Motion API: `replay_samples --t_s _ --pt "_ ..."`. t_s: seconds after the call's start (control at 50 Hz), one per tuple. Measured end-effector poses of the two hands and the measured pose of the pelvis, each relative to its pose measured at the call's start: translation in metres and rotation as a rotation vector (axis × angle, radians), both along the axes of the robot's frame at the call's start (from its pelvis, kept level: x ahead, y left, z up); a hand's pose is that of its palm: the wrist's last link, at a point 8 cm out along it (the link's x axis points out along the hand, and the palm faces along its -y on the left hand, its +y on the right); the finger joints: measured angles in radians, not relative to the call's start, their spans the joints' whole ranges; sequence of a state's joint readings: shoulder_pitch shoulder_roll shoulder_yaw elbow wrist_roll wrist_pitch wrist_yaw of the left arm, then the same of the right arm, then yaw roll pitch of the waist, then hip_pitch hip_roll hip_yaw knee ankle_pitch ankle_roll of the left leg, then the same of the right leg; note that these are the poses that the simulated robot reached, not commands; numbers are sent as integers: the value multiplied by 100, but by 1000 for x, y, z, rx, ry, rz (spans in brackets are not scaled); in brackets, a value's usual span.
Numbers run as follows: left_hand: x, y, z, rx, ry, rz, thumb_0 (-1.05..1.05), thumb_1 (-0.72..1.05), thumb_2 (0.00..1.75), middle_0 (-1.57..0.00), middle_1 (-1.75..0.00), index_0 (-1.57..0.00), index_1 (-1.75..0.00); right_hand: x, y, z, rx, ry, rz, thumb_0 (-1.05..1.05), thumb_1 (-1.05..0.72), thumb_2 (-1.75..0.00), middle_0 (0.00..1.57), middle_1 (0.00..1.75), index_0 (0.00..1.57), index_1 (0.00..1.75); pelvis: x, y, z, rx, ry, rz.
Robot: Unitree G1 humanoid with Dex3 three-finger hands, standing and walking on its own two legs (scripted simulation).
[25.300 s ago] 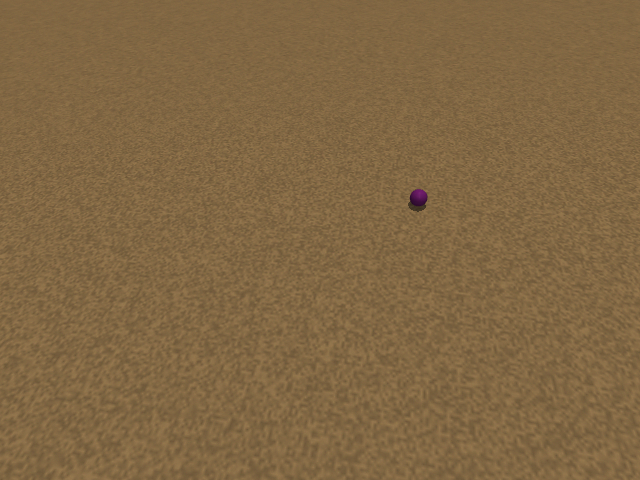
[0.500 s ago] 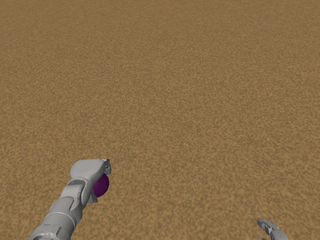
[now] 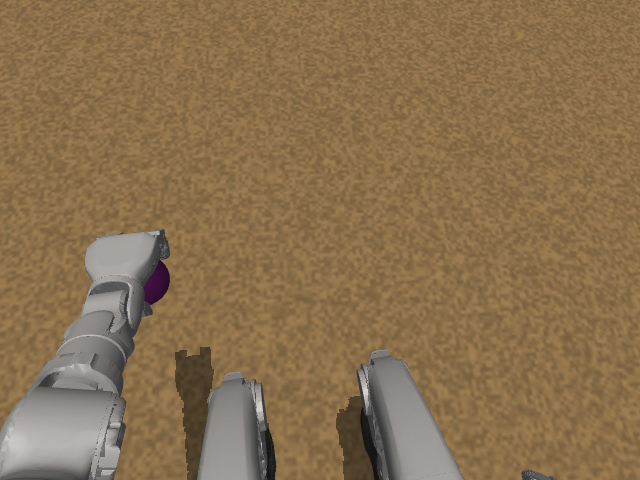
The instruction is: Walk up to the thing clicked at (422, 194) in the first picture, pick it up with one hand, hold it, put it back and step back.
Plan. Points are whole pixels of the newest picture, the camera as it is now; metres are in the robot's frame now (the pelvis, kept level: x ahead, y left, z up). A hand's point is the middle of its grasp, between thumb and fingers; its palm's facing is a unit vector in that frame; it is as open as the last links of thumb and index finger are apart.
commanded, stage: crouch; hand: left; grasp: from above
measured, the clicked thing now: (141, 280) +0.43 +0.24 -0.16
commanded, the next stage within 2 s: lower in 1.12 s
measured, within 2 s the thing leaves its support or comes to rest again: neither
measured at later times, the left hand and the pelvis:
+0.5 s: hand (165, 297) +0.44 +0.25 -0.30, palm faces -0.44 -0.02 -0.90, open 10.0 cm; pelvis -0.01 -0.01 -0.14, yaw -1 degrees
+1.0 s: hand (175, 299) +0.46 +0.25 -0.37, palm faces -0.46 -0.02 -0.89, open 10.0 cm; pelvis -0.02 +0.00 -0.20, yaw -3 degrees
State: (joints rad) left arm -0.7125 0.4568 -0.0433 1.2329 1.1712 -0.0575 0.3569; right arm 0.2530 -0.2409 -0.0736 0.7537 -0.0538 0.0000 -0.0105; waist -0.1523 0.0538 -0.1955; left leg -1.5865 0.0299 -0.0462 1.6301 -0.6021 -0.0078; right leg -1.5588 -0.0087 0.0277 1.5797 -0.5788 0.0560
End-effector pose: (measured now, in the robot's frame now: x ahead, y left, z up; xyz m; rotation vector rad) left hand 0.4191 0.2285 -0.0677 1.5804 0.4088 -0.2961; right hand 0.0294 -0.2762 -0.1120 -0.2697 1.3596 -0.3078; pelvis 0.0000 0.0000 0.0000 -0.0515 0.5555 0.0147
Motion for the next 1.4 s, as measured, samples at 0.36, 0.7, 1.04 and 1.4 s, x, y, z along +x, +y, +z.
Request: replay_samples --t_s 0.36,0.7,1.04,1.4 --pt "19 11 -146 -33 5 6 0 -3 57 -58 -78 -64 -75 22 -4 -113 29 7 155 0 -91 -90 20 30 20 30 -13 -7 -115 -27 105 5" --pt "36 17 -204 -44 33 14 0 -5 60 -58 -78 -64 -75 -4 -12 -149 20 91 146 0 -92 -90 20 30 20 30 -17 -7 -164 -44 94 -10" --pt "46 18 -244 -46 28 2 0 -3 56 -59 -77 -65 -74 -42 -1 -181 44 163 133 0 -92 -90 20 30 20 30 -25 -4 -203 -60 69 -20" --pt "54 20 -276 -45 50 8 0 -4 52 -64 -73 -70 -69 -42 1 -195 46 185 170 0 -92 -90 20 30 20 30 -23 -3 -223 -76 61 -29"
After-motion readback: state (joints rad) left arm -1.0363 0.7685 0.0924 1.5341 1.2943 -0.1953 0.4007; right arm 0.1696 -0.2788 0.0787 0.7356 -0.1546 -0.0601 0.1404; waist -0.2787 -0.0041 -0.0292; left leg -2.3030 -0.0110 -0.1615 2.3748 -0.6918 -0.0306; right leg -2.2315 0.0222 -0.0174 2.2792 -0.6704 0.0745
